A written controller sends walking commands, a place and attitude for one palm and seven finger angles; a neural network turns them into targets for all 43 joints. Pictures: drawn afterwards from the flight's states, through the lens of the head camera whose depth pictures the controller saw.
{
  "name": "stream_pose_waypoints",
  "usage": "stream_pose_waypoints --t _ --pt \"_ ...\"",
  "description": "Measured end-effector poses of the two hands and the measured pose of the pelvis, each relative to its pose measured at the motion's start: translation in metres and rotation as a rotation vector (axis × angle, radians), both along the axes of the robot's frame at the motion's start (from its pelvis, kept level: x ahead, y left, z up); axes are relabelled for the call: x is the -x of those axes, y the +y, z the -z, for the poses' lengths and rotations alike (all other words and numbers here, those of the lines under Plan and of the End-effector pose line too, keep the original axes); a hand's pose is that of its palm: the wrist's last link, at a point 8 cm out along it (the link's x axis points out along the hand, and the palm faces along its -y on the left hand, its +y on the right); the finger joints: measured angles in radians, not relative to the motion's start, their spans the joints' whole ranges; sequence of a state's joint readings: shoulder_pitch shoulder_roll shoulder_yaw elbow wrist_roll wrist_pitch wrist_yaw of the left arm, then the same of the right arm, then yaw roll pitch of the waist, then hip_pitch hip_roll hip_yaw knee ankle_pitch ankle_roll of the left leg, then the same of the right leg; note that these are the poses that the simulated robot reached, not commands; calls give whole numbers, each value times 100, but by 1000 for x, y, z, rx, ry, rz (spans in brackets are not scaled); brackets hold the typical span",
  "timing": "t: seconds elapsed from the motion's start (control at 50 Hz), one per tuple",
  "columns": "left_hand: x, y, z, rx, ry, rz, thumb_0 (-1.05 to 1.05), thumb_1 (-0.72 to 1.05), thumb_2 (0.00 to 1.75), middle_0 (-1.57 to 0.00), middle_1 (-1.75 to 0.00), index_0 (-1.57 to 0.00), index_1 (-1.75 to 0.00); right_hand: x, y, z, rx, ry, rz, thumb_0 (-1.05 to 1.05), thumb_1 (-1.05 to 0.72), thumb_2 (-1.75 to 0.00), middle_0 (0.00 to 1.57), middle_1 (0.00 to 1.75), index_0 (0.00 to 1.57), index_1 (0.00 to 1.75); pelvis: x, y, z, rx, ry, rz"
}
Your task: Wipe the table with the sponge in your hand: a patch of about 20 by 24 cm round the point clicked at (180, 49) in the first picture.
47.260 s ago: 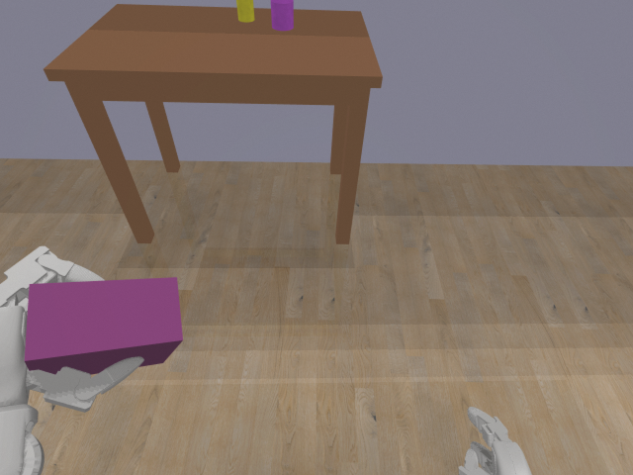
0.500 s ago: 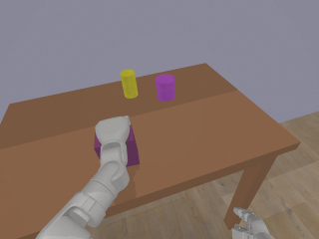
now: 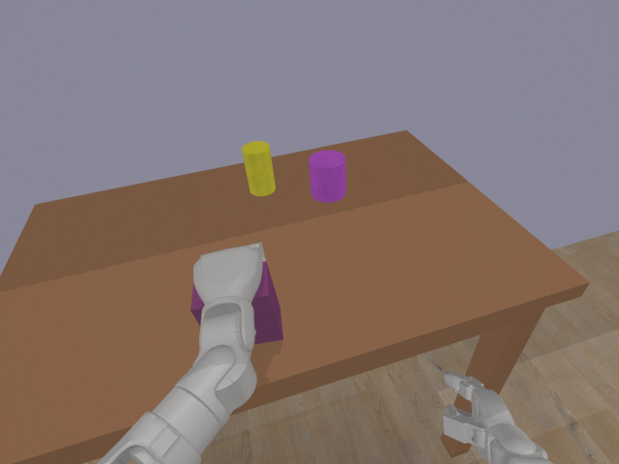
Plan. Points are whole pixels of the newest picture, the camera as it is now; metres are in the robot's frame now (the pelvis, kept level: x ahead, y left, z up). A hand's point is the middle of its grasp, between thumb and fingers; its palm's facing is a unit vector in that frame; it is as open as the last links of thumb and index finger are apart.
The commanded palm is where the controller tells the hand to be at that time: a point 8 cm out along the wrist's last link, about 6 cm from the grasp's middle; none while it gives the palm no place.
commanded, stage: slide back across to the middle lane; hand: left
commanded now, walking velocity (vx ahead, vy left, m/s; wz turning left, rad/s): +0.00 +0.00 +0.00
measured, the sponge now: (243, 315) +0.32 +0.15 +0.03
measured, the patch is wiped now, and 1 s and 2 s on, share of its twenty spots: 1.00 1.00 1.00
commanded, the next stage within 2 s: wipe forward along the middle lane in 0.64 s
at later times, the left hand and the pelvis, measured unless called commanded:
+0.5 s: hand (214, 301) +0.30 +0.18 +0.09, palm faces +0.07 -0.17 -0.98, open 9.9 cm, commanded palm +0.26 +0.19 +0.14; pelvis +0.00 -0.01 +0.00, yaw -1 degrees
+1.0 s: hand (181, 309) +0.29 +0.22 +0.08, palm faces +0.01 -0.09 -1.00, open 9.9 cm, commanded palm +0.27 +0.22 +0.12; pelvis -0.01 +0.00 +0.00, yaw +0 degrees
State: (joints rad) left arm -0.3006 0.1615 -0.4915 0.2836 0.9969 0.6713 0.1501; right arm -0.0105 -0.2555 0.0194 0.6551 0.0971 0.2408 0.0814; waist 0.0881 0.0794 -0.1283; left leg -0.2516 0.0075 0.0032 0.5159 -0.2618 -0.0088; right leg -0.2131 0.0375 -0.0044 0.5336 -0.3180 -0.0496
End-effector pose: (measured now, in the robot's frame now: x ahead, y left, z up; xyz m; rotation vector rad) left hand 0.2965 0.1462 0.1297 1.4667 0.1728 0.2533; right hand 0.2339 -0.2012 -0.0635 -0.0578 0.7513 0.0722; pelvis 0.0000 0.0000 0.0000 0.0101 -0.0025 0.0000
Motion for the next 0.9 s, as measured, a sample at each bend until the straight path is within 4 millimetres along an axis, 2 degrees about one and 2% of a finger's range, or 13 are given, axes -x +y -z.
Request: stream_pose_waypoints --t 0.22,0.34,0.66,0.8,0.9 --pt "5 8 -4 62 -7 -10 1 -46 107 -70 -138 -71 -138 -2 6 -3 -5 -19 -6 1 -91 -90 19 30 19 30 0 -2 0 -3 -9 9" --pt "12 15 -7 93 -15 -7 1 -46 107 -70 -138 -72 -138 3 -1 -2 15 -18 11 1 -91 -90 19 30 20 30 0 -4 -1 -3 -17 16" --pt "31 52 -8 74 8 -73 0 -47 107 -71 -137 -73 -137 12 -22 1 64 -35 59 2 -91 -90 19 30 19 30 2 -7 -2 -3 -28 25" --pt "42 63 -7 55 21 -83 0 -47 107 -72 -137 -73 -137 10 -20 -1 75 -56 51 2 -91 -90 19 30 19 30 3 -6 -2 -1 -34 21" --pt "39 69 -4 37 41 -93 0 -47 107 -72 -137 -73 -136 10 -15 -1 87 -59 42 2 -91 -90 19 30 20 30 7 -5 -3 0 -32 11"
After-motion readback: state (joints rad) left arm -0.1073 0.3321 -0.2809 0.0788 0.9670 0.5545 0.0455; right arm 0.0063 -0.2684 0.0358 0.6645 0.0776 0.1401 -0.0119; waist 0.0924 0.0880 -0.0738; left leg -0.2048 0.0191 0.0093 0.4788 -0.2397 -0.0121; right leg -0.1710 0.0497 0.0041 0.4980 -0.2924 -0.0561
